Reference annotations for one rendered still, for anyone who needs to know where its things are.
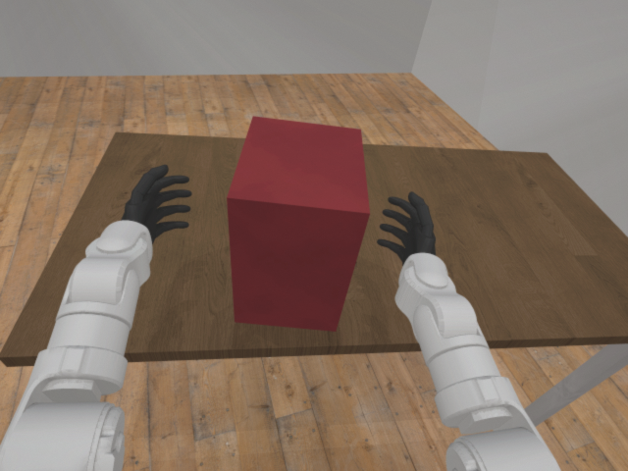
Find carton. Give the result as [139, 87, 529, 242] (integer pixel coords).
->
[227, 116, 370, 332]

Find left robot forearm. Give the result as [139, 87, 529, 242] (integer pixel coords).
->
[0, 220, 153, 468]

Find right robot upper arm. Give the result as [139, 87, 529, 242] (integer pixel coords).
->
[445, 427, 558, 471]

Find left robot hand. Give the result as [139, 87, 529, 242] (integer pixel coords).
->
[121, 165, 192, 244]

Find left robot upper arm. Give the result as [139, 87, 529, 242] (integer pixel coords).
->
[0, 401, 125, 471]

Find right robot hand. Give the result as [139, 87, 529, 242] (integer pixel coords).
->
[377, 191, 436, 267]

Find right robot forearm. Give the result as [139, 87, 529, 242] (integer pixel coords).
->
[395, 253, 561, 471]

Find table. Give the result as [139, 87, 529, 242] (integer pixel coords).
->
[0, 132, 628, 427]

